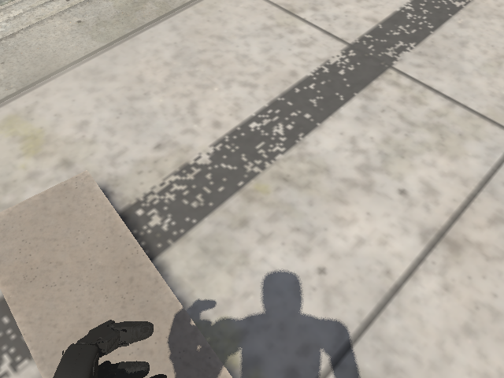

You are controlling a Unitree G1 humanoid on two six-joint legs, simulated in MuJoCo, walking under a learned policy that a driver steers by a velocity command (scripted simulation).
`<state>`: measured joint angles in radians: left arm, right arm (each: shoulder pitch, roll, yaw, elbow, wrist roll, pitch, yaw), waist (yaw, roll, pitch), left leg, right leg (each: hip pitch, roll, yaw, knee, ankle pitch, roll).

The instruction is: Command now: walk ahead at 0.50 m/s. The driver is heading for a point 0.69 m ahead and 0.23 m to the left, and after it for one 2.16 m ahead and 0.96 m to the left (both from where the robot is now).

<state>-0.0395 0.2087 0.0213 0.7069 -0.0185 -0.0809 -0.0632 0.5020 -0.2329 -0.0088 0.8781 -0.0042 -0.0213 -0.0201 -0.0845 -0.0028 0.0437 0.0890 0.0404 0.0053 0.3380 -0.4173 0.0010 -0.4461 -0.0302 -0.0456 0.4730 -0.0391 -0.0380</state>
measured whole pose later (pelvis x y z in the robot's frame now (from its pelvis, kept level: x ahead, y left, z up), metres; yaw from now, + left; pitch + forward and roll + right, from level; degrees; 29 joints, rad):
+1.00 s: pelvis +0.57 +0.09 +0.08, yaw +27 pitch +2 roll +3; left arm -0.14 0.19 -0.03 0.50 -0.03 -0.18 -0.10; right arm 0.44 -0.30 -0.06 0.85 0.03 -0.12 -0.02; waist -0.14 -0.05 -0.10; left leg 0.03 -0.18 -0.20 0.70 -0.73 0.11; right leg -0.65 -0.08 -0.05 0.60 0.17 -0.04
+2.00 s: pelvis +0.96 +0.36 +0.13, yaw +37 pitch +3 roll +0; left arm 0.16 0.27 0.08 0.71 -0.01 0.00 0.00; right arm 0.47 -0.17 -0.04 0.88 0.01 -0.11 -0.02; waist -0.03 -0.05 -0.05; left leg -0.21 0.00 0.14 0.58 -0.42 0.06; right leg -0.75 -0.02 0.18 1.01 0.02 -0.06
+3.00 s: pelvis +1.47 +0.75 +0.01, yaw +38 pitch +1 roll +0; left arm 0.28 0.24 0.05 0.91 0.08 -0.10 -0.06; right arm 0.21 -0.25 -0.03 0.86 -0.05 -0.11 0.01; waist -0.01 -0.02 0.01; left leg -0.32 -0.03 0.05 0.43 -0.13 0.07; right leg -0.33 0.00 0.05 1.10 -0.37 -0.08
